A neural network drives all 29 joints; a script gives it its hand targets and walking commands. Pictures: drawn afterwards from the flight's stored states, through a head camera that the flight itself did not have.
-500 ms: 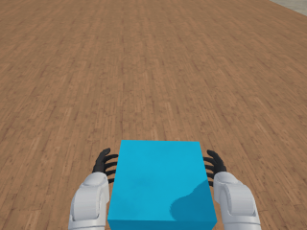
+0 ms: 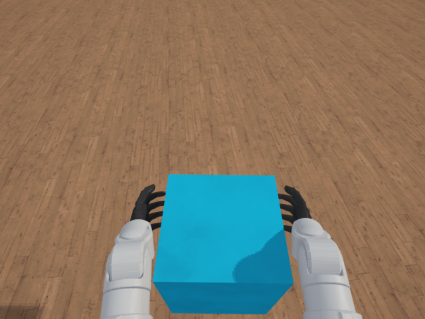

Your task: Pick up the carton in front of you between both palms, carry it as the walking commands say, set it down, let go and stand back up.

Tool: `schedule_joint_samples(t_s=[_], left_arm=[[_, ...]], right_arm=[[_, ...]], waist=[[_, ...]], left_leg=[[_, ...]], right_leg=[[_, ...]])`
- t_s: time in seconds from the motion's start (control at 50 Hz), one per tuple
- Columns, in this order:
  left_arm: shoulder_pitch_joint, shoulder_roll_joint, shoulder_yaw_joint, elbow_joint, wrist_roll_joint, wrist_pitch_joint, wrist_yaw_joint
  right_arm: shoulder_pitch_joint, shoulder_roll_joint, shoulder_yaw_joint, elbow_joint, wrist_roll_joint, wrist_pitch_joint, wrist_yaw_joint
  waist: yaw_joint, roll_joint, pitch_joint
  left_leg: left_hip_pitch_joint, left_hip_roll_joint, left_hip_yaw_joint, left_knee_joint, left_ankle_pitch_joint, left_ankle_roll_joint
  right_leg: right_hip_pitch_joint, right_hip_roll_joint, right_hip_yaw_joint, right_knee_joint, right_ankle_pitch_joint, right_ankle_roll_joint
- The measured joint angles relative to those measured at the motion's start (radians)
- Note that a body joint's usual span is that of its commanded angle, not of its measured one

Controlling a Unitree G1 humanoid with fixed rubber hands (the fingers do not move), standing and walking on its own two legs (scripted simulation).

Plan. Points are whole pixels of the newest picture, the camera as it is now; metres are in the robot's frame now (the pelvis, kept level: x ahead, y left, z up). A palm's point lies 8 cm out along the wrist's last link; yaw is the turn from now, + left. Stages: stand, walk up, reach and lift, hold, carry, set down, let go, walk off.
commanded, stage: carry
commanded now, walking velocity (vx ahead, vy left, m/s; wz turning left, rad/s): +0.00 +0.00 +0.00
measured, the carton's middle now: (220, 248) +0.29 +0.00 -0.05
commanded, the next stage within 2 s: hold in 1.66 s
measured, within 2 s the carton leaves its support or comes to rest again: neither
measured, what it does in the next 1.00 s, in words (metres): shifts its weight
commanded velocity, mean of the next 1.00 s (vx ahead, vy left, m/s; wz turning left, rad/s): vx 0.00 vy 0.00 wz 0.00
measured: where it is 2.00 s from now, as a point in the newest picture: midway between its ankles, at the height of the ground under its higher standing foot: outside the picture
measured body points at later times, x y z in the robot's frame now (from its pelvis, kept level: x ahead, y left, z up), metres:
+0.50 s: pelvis -0.03 -0.01 +0.00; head -0.03 -0.01 +0.45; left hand +0.28 +0.14 +0.04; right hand +0.27 -0.17 +0.03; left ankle -0.03 +0.11 -0.73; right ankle -0.02 -0.14 -0.73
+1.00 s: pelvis -0.05 -0.03 +0.00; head -0.06 -0.02 +0.45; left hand +0.26 +0.12 +0.04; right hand +0.25 -0.18 +0.03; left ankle -0.03 +0.11 -0.73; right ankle -0.02 -0.14 -0.73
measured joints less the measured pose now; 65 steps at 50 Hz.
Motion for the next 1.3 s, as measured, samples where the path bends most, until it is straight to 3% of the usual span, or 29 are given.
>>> schedule_joint_samples(t_s=[0.24, 0.54, 1.3], left_arm=[[-0.008, -0.001, 0.005, 0.036, 0.014, 0.018, 0.002], [-0.002, 0.000, 0.007, 0.027, 0.011, 0.009, -0.004], [-0.025, -0.005, 0.018, 0.062, 0.025, 0.017, -0.006]], right_arm=[[-0.013, 0.003, -0.016, 0.047, -0.019, 0.011, 0.012], [-0.007, 0.002, -0.002, 0.028, -0.020, 0.010, 0.009], [-0.027, 0.006, -0.025, 0.065, -0.034, 0.011, 0.019]], waist=[[0.019, 0.002, -0.023], [0.004, 0.005, -0.008], [0.008, -0.005, -0.023]], left_leg=[[0.002, 0.005, 0.002, -0.023, 0.032, -0.004], [-0.025, 0.014, -0.004, -0.036, 0.069, -0.014], [-0.057, 0.039, -0.009, -0.033, 0.114, -0.031]], right_leg=[[-0.002, 0.008, 0.000, -0.018, 0.028, -0.013], [-0.030, 0.018, -0.006, -0.023, 0.054, -0.030], [-0.060, 0.043, -0.011, -0.029, 0.098, -0.062]])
